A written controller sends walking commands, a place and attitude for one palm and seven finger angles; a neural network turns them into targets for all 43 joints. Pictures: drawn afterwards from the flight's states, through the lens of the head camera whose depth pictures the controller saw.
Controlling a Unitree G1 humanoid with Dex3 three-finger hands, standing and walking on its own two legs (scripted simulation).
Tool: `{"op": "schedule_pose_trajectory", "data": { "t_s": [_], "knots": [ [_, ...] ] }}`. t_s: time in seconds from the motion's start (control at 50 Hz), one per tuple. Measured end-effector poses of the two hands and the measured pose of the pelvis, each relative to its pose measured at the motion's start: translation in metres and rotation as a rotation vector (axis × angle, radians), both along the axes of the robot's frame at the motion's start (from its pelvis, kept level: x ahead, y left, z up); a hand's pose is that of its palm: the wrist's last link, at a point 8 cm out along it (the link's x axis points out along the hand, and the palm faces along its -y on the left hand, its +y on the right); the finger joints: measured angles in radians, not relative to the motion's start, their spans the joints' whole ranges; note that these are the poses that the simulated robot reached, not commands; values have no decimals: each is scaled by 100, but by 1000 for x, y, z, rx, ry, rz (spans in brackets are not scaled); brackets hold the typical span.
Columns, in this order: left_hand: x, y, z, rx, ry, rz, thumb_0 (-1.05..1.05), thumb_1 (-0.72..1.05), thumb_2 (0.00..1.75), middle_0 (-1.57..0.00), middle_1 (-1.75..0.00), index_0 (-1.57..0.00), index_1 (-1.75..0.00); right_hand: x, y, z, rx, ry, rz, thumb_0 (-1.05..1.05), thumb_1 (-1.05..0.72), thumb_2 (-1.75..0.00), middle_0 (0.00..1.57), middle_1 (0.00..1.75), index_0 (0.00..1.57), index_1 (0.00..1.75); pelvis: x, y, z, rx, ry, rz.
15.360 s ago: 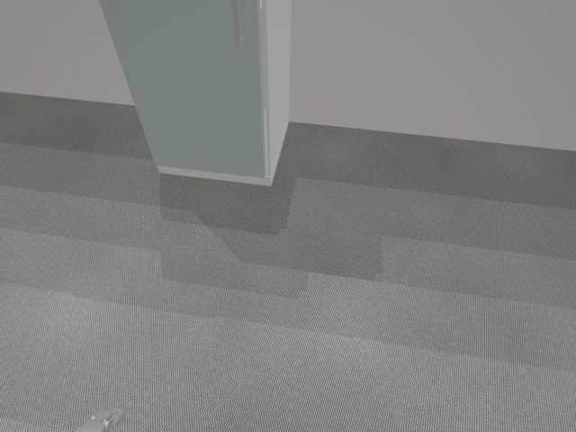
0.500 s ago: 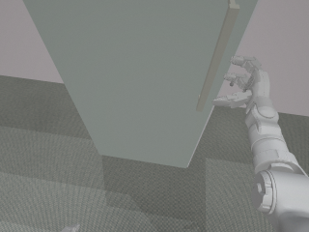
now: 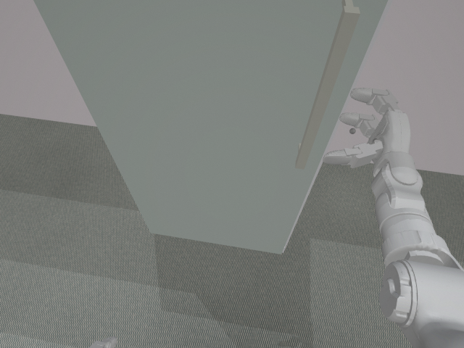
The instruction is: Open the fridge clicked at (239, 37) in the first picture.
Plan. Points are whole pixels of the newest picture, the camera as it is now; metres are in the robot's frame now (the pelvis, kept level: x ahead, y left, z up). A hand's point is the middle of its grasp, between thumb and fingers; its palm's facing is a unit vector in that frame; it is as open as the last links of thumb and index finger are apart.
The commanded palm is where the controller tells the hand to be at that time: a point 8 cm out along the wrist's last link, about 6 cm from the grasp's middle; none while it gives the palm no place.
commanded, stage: move the hooked fingers beside the handle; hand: right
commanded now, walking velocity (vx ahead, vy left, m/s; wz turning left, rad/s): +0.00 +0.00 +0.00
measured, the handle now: (318, 100) +0.52 -0.07 +0.15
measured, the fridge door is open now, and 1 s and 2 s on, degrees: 0 0 0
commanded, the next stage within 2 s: feel for the door with the fingertips in 0.34 s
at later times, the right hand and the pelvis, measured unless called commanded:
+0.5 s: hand (353, 134) +0.47 -0.14 +0.13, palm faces +0.02 +1.00 +0.01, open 14.0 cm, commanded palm +0.44 -0.18 +0.13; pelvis +0.00 -0.01 +0.00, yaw +0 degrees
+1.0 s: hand (331, 126) +0.48 -0.10 +0.13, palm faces +0.03 +1.00 -0.01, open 14.0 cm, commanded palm +0.45 -0.15 +0.13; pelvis +0.00 +0.00 +0.00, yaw +0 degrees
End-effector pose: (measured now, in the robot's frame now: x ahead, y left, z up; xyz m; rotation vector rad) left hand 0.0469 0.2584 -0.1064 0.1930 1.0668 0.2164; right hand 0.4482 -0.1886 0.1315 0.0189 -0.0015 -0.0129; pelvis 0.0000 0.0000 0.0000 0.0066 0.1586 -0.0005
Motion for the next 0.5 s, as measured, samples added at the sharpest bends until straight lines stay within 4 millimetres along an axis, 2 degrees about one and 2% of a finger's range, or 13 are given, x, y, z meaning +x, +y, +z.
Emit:
{"op": "schedule_pose_trajectory", "data": {
  "t_s": [0.12,0.26,0.5],
  "knots": [
    [12,-5,2,-12,-41,-7,0,91,90,-20,-30,-20,-30,-1,-5,-1,-13,3,-19,-2,50,-30,30,120,30,120,2,-2,0,-2,1,9],
    [16,-11,1,-23,-32,-20,0,91,90,-20,-30,-20,-30,-10,-16,-3,-27,-6,-22,-2,50,-30,30,120,30,120,4,-3,0,2,-10,1],
    [14,-12,0,-11,-27,-18,0,91,90,-20,-30,-20,-30,-4,-3,-3,-11,5,-7,-2,50,-30,30,120,30,120,2,-6,-1,4,-5,-5]
  ]
}}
